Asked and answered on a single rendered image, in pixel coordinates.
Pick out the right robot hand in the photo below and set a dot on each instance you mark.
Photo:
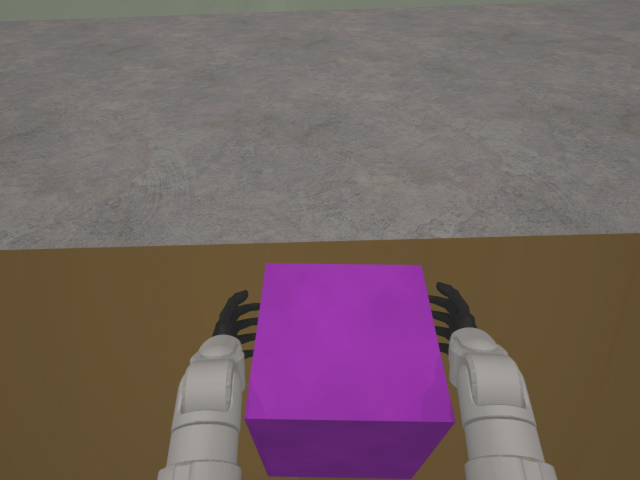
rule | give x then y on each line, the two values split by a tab
459	316

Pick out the left robot hand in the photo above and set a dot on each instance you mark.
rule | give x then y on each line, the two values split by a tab
228	324

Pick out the carton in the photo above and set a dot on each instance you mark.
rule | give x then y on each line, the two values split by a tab
347	379

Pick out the left robot forearm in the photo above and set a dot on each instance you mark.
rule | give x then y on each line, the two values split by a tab
207	416

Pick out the right robot forearm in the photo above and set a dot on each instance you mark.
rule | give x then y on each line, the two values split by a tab
496	412

